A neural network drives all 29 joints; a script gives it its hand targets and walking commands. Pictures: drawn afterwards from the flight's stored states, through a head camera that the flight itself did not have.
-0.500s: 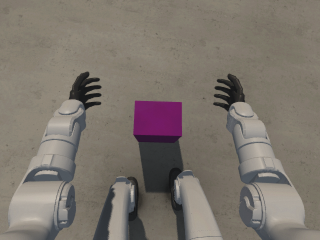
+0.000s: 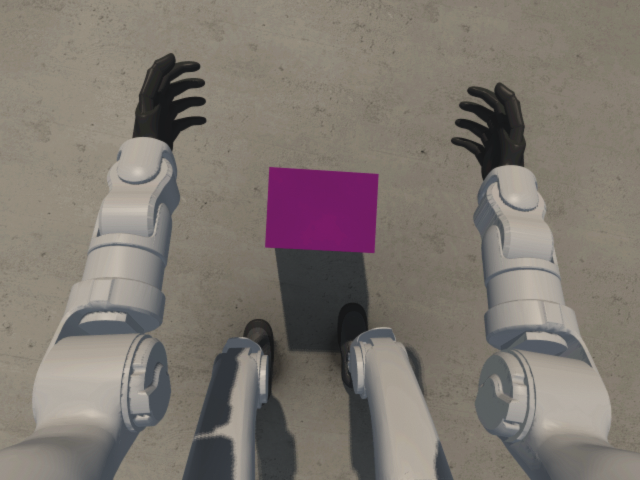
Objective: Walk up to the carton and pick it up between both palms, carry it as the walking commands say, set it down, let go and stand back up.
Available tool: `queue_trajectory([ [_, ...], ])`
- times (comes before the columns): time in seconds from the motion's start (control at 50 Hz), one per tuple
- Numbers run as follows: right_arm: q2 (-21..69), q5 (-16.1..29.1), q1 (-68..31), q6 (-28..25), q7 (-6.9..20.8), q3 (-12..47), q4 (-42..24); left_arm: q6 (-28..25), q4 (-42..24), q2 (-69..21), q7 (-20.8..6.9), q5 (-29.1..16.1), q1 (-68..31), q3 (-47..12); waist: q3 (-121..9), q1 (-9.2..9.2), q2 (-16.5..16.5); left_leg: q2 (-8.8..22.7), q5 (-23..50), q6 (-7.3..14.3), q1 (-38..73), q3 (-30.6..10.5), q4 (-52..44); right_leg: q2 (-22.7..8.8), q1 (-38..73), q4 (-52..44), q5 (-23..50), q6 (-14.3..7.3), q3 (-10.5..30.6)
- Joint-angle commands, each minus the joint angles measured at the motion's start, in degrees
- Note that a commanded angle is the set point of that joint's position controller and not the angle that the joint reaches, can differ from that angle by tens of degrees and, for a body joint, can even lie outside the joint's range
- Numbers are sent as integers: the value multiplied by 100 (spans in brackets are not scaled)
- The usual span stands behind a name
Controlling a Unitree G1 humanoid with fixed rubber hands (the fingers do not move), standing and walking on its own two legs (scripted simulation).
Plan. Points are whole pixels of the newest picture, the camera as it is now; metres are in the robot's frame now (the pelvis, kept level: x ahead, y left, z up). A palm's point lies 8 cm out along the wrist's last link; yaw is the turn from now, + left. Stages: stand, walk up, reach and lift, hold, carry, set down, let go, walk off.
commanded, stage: reach and lift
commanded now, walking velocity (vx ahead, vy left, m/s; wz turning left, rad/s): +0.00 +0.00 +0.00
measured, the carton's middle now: (317, 216) +0.43 -0.03 -0.52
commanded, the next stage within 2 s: none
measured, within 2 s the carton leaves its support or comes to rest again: neither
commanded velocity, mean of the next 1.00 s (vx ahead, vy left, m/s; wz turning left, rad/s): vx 0.00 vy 0.00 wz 0.00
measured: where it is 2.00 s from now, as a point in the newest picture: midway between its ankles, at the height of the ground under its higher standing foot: (306, 368)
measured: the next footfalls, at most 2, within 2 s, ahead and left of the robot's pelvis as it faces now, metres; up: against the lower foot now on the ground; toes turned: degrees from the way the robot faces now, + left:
none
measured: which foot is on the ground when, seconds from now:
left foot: down 0.00-1.00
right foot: down 0.00-1.00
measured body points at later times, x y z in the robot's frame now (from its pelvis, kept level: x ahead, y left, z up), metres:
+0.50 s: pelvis -0.06 +0.01 -0.15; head +0.30 +0.00 +0.12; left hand +0.49 +0.15 -0.31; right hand +0.47 -0.23 -0.30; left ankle +0.04 +0.12 -0.62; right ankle +0.07 -0.12 -0.62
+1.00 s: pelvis -0.08 +0.00 -0.26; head +0.29 -0.01 -0.01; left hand +0.49 +0.14 -0.44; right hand +0.46 -0.20 -0.43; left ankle +0.04 +0.12 -0.62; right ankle +0.07 -0.12 -0.62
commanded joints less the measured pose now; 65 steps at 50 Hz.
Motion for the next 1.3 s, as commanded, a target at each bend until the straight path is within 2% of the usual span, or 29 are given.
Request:
queue_trajectory([
  [0.0, -247, -4, -1324, -356, 125, -29, -526, -378, -507, 473, -11, 201, -1410, 205, -6222, -12, -296, -404, 2458, -178, 614, 97, 26, 308, 4050, 747, 3904, 112, 249],
  [0.06, -351, 29, -866, -412, 153, -219, 700, -362, 534, 300, 77, 392, -975, 330, -5481, 27, 133, -332, 2094, -200, 797, 50, 554, 439, 1815, 1144, 2544, 226, 31],
  [0.08, -582, 134, -1456, -441, 114, -238, -27, -381, -248, 387, 113, 417, -1630, 358, -6020, 30, 472, -372, 2161, -223, 1086, 135, 782, 453, 2022, 1184, 2562, 145, 124],
  [0.12, -883, 323, -2021, -452, -26, -115, -996, -331, -989, 733, 221, 193, -2133, 221, -7670, 67, 418, -443, 2342, -242, 1748, 158, 1137, 505, 2536, 1515, 2735, 207, -59],
  [0.14, -1058, 129, -1866, -441, -7, -95, 315, -241, 203, 599, 247, 76, -1845, 168, -6257, -140, 131, -368, 1534, -231, 688, 91, 1372, 500, 1490, 1829, 1917, 225, -201],
  [0.2, -1256, 197, -1863, -212, -174, -256, -394, -127, -1271, 831, 429, -236, -2375, -296, -8135, -457, 385, -476, 1839, -330, 1938, 114, 1610, 590, 2024, 2168, 2006, 230, -417],
  [0.26, -1637, 271, -2221, -109, -271, -96, -415, 123, -602, 727, 493, -706, -2378, -614, -7834, -650, 376, -465, 1149, -308, 1613, 191, 1896, 565, 1445, 2377, 1139, 198, -568],
  [0.34, -1581, 609, -2914, 3, -349, 76, -376, 223, -517, 1315, 626, -655, -2977, -522, -7667, -467, 285, -340, 329, -242, 956, 259, 2327, 503, 1169, 2817, 409, 176, -505],
  [0.44, -1482, 1122, -3367, 173, -449, 922, -18, 285, 32, 1655, 681, -819, -3239, -498, -7797, 47, -133, -338, -191, -127, 36, 557, 2901, 391, 1967, 3286, 332, 186, -293],
  [0.48, -1648, 1329, -3542, 198, -551, 756, -205, 309, -350, 1671, 806, -881, -3700, -732, -8281, -155, 491, -379, -63, -188, 711, 449, 2937, 488, 1718, 3517, 382, 170, -414],
  [0.5, -1863, 1395, -3809, 261, -674, 796, -817, 315, -1322, 1918, 910, -1126, -4169, -763, -9617, -201, 186, -422, 499, -213, 1300, 462, 3158, 460, 2666, 3721, 1040, 151, -425],
  [0.52, -1793, 1419, -3563, 289, -690, 885, -44, 270, -564, 2095, 891, -1059, -4035, -752, -8750, -108, 192, -364, 264, -139, 910, 485, 3370, 432, 2074, 3852, 693, 105, -378],
  [0.54, -2026, 1640, -3925, 288, -813, 929, -1611, 325, -2188, 2172, 990, -1203, -4236, -760, -11112, -75, 292, -396, 1089, -171, 2105, 523, 3529, 471, 3315, 4076, 1615, 145, -412],
  [0.56, -2217, 1541, -4175, 363, -810, 913, -604, 417, -492, 2121, 959, -1404, -4247, -932, -9316, -151, 194, -334, 352, -91, 1091, 493, 3667, 457, 2379, 4013, 814, 41, -359],
  [0.58, -2366, 1584, -4622, 409, -931, 830, -1921, 479, -1732, 2268, 973, -1543, -4578, -858, -11176, -239, -146, -337, 924, -120, 1758, 513, 3817, 383, 3756, 4185, 1647, 118, -347],
  [0.6, -2116, 1711, -4388, 553, -918, 1151, -779, 556, -625, 2255, 967, -1552, -4325, -936, -9937, -24, -243, -317, 841, -76, 1143, 542, 3950, 380, 3064, 4354, 1474, 136, -364],
  [0.7, -1777, 1347, -4212, 356, -919, 1083, -170, 346, -312, 1789, 740, -1696, -4192, -1055, -8044, -372, -431, -278, 115, -60, -530, 500, 4187, 329, 2587, 4628, 1289, 88, -187],
  [0.72, -1538, 1678, -4443, 322, -883, 1272, -50, 305, 294, 1979, 742, -1594, -4237, -1055, -7597, -92, -191, -197, -111, -14, -724, 516, 4114, 344, 2370, 4661, 1182, 125, -114],
  [0.78, -1750, 1497, -4403, 141, -758, 1041, 26, 204, 117, 1754, 643, -1468, -4297, -1104, -7659, -306, 154, -201, 216, -113, -100, 453, 4319, 282, 2062, 4737, 983, 123, -189],
  [0.8, -1473, 1453, -4058, 181, -708, 1442, 1812, 132, 1574, 1768, 591, -1418, -4064, -1105, -5971, -103, -19, -185, -632, -91, -1106, 562, 4331, 197, 1145, 4635, 14, 105, -175],
  [0.82, -1354, 1610, -4322, 72, -677, 1393, 1105, 44, 752, 1919, 589, -1306, -4393, -1022, -6835, 136, 120, -231, -131, -92, -532, 469, 4369, 219, 1520, 4823, 536, 162, -173],
  [0.86, -1614, 1523, -4224, -105, -679, 1173, 1403, -80, 935, 1739, 573, -1457, -4569, -1217, -6588, -350, 140, -153, -164, -137, -688, 435, 4592, 220, 1260, 4916, 512, 132, -218],
  [0.88, -1650, 1532, -4633, -146, -636, 1314, 1311, -152, 813, 1768, 524, -1529, -4684, -1257, -6580, -78, 0, -227, -27, -108, -837, 391, 4584, 239, 1301, 5089, 681, 134, -221],
  [0.98, -2063, 1374, -4785, -402, -685, 950, 1829, -276, 1329, 2041, 642, -1421, -4915, -1173, -5825, -351, 360, -178, -210, -229, -875, 329, 4859, 232, 493, 5273, 251, 163, -314],
  [1.02, -2038, 1726, -5487, -495, -696, 1386, 896, -372, 541, 2332, 637, -1502, -5481, -1115, -6484, -119, 48, -163, -188, -159, -957, 374, 5000, 173, 1268, 5315, 576, 188, -134],
  [1.06, -1927, 1938, -5255, -531, -650, 1600, 1332, -416, 952, 2082, 620, -1742, -5251, -1416, -6395, -194, -10, -151, -25, -87, -900, 340, 5003, 127, 1195, 5450, 666, 170, -164],
  [1.08, -1668, 2177, -4897, -450, -590, 1909, 2211, -370, 1757, 2025, 602, -1578, -4837, -1475, -5869, 151, 162, -33, -77, -109, -1024, 335, 5051, 114, 770, 5522, 585, 211, -146],
  [1.16, -1637, 2264, -4661, -492, -543, 1911, 1798, -491, 723, 1931, 625, -1612, -4784, -1453, -6833, 155, 180, -156, 534, -124, -443, 365, 5174, 134, 1005, 5741, 1002, 193, -152],
  [1.28, -2154, 2007, -4761, -663, -736, 1571, 1190, -451, 655, 1851, 611, -1890, -4621, -1599, -7093, -353, 78, -172, 665, -142, -456, 340, 5297, 170, 1212, 5721, 1305, 158, -239],
])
